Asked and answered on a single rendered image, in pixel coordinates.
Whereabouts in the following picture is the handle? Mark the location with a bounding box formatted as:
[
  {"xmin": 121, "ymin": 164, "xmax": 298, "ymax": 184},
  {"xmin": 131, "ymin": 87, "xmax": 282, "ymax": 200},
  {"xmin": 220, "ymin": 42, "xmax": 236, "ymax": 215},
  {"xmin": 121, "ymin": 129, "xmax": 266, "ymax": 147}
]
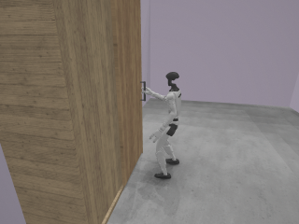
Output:
[{"xmin": 140, "ymin": 81, "xmax": 146, "ymax": 102}]

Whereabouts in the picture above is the robot left hand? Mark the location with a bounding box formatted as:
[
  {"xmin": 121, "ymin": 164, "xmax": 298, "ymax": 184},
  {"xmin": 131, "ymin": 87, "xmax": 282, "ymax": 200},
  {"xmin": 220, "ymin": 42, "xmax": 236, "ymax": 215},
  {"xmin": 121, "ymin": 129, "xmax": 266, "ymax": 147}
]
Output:
[{"xmin": 149, "ymin": 129, "xmax": 162, "ymax": 143}]

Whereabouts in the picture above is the robot head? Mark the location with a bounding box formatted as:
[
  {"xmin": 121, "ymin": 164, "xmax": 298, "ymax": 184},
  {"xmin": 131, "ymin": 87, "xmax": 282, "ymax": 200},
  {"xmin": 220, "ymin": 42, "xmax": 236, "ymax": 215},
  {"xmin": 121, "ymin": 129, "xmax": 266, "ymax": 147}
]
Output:
[{"xmin": 165, "ymin": 72, "xmax": 179, "ymax": 91}]

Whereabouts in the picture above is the robot right foot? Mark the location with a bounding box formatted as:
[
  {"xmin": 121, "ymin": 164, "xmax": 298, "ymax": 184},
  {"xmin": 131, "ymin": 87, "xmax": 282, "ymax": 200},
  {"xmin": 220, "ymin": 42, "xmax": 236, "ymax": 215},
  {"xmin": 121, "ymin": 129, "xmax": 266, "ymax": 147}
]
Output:
[{"xmin": 165, "ymin": 158, "xmax": 179, "ymax": 164}]

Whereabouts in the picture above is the right robot forearm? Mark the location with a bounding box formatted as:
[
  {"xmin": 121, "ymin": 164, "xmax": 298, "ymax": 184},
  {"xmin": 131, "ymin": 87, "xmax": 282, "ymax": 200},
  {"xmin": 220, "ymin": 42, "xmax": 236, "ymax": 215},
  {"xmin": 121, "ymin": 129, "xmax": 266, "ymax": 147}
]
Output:
[{"xmin": 150, "ymin": 91, "xmax": 166, "ymax": 101}]

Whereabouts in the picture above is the wardrobe door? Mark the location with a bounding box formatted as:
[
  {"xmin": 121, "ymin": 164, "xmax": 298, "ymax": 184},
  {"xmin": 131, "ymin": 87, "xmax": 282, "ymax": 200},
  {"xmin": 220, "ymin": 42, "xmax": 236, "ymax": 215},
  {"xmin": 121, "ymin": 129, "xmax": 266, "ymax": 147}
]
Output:
[
  {"xmin": 110, "ymin": 0, "xmax": 143, "ymax": 186},
  {"xmin": 51, "ymin": 0, "xmax": 122, "ymax": 224}
]

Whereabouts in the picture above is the left robot forearm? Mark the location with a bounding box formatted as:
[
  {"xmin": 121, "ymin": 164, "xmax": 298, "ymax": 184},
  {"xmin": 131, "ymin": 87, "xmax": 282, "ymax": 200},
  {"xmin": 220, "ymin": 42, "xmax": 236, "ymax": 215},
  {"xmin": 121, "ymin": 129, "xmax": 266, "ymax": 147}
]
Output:
[{"xmin": 159, "ymin": 112, "xmax": 175, "ymax": 132}]

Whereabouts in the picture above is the robot right hand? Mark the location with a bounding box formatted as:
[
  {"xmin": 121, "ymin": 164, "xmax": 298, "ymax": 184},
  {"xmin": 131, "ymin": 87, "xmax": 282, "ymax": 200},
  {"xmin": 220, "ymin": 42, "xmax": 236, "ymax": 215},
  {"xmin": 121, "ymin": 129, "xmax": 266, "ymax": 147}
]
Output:
[{"xmin": 141, "ymin": 87, "xmax": 152, "ymax": 95}]

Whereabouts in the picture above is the left robot upper arm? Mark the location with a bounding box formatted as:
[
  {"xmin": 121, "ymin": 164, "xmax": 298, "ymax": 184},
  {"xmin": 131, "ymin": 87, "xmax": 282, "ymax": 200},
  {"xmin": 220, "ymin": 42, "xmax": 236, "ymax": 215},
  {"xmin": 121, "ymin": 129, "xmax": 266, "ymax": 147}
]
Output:
[{"xmin": 166, "ymin": 92, "xmax": 178, "ymax": 118}]

